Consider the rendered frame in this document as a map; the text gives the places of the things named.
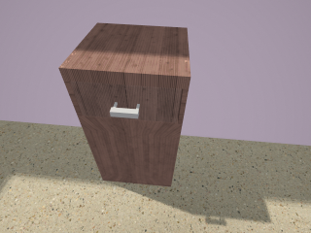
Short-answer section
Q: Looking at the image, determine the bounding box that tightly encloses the cabinet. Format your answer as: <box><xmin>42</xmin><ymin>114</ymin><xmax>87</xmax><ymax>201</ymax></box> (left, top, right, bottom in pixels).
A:
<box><xmin>58</xmin><ymin>22</ymin><xmax>191</xmax><ymax>187</ymax></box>

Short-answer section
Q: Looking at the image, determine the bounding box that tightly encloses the handle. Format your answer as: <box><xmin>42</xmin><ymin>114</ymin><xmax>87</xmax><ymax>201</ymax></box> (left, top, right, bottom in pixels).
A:
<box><xmin>110</xmin><ymin>102</ymin><xmax>140</xmax><ymax>119</ymax></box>

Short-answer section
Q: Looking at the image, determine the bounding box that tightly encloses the drawer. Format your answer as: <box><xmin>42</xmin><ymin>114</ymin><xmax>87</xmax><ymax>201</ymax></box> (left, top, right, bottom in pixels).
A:
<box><xmin>70</xmin><ymin>81</ymin><xmax>182</xmax><ymax>123</ymax></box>

